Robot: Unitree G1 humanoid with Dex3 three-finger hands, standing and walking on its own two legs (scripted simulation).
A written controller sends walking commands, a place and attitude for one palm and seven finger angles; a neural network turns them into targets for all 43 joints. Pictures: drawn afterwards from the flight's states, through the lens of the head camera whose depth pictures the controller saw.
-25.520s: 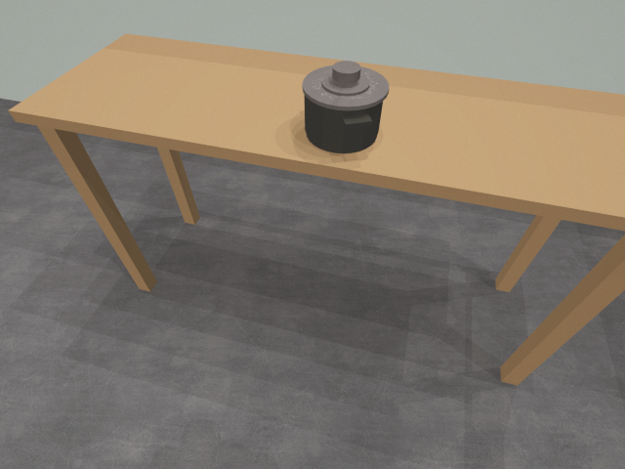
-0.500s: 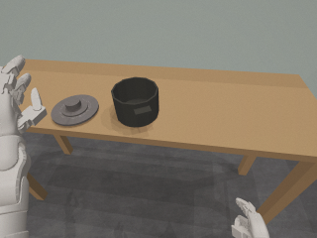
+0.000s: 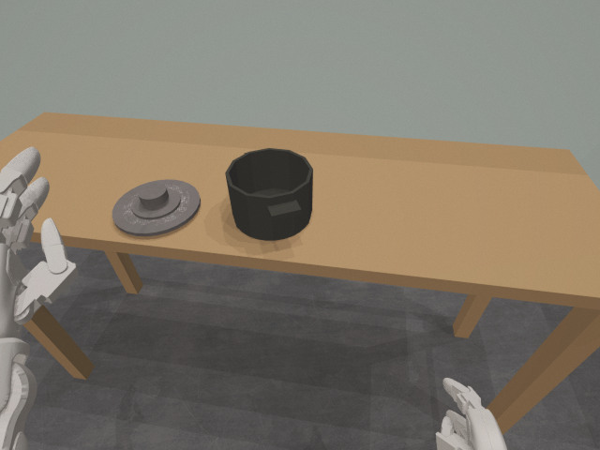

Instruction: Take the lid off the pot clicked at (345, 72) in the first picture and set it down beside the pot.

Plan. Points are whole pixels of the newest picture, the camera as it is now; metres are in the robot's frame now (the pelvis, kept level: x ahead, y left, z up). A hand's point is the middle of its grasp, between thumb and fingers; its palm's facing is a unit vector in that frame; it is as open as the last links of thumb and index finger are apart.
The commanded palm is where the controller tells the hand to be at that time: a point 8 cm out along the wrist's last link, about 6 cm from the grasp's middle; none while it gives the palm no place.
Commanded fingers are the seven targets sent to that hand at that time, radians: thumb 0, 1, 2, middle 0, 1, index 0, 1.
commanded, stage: draw the hand back to the body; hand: left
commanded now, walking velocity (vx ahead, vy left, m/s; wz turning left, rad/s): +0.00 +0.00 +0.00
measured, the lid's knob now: (153, 194) +0.53 +0.36 +0.04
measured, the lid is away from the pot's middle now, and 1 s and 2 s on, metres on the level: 0.23 0.23 0.23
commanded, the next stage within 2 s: step back with the hand held close in 0.26 s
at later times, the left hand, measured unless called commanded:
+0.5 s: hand (47, 288) +0.18 +0.25 +0.22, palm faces +0.48 -0.79 -0.38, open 7.4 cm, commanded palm +0.12 +0.29 +0.22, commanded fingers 0.00 0.90 0.90 -0.20 -0.30 -0.20 -0.30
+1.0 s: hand (9, 348) +0.13 +0.26 +0.21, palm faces +0.44 -0.78 -0.45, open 7.4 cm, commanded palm +0.06 +0.31 +0.22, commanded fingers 0.00 0.90 0.90 -0.20 -0.30 -0.20 -0.30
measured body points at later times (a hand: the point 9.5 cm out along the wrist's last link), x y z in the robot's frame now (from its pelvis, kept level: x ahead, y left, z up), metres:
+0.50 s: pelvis -0.01 +0.01 +0.00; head -0.03 +0.00 +0.45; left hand +0.14 +0.29 +0.24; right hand +0.20 -0.20 -0.08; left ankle +0.00 +0.12 -0.75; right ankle +0.02 -0.12 -0.75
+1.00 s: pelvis -0.06 +0.03 -0.02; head -0.06 +0.03 +0.43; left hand +0.10 +0.30 +0.23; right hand +0.10 -0.22 -0.10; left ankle +0.00 +0.12 -0.75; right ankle +0.02 -0.12 -0.75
